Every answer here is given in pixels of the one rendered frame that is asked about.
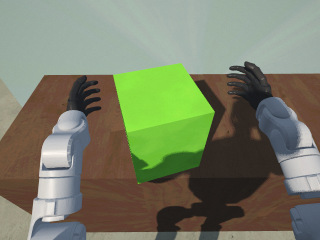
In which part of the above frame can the robot right upper arm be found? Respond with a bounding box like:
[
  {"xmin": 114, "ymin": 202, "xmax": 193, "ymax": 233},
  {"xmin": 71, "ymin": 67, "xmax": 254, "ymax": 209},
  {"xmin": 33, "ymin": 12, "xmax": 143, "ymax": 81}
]
[{"xmin": 289, "ymin": 203, "xmax": 320, "ymax": 240}]

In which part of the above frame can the pedestal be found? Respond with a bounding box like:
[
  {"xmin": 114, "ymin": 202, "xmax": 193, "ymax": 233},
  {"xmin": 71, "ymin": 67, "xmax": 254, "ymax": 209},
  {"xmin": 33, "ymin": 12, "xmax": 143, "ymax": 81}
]
[{"xmin": 0, "ymin": 73, "xmax": 320, "ymax": 233}]

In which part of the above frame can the carton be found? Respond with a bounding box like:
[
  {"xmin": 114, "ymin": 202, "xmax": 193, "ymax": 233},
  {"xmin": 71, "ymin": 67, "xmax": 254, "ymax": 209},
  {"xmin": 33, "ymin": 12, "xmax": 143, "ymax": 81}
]
[{"xmin": 113, "ymin": 63, "xmax": 215, "ymax": 184}]

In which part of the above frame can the robot left hand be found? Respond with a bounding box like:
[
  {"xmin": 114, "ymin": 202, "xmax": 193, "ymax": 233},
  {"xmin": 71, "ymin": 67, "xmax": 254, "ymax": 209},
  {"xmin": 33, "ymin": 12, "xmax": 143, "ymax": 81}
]
[{"xmin": 66, "ymin": 75, "xmax": 101, "ymax": 117}]

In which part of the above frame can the robot right forearm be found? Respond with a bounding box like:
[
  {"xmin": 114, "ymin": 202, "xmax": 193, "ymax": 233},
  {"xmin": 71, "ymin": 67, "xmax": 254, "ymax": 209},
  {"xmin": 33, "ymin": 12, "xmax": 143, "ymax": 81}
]
[{"xmin": 255, "ymin": 97, "xmax": 320, "ymax": 200}]

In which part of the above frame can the robot left upper arm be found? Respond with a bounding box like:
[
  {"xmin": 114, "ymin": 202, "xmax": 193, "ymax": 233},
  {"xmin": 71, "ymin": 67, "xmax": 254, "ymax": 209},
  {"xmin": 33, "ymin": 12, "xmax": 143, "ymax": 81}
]
[{"xmin": 31, "ymin": 221, "xmax": 87, "ymax": 240}]

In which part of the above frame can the robot left forearm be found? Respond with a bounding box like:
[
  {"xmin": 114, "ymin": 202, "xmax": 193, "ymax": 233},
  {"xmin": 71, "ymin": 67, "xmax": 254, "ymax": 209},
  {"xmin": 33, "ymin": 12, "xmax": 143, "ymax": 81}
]
[{"xmin": 27, "ymin": 110, "xmax": 91, "ymax": 240}]

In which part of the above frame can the robot right hand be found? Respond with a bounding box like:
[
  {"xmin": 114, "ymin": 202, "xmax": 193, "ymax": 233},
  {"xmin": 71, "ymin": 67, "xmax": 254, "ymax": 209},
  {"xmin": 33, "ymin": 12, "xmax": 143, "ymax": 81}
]
[{"xmin": 227, "ymin": 61, "xmax": 273, "ymax": 110}]

